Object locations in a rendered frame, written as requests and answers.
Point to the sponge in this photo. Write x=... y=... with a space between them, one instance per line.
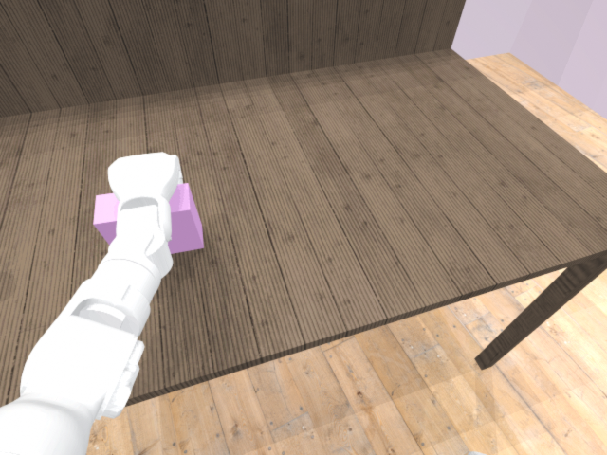
x=187 y=233

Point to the left robot upper arm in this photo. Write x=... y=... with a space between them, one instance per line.
x=87 y=371

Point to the table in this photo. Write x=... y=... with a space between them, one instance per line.
x=349 y=170

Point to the left robot hand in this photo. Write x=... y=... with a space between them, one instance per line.
x=156 y=172

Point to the robot left forearm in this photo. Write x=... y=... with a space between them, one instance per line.
x=120 y=291

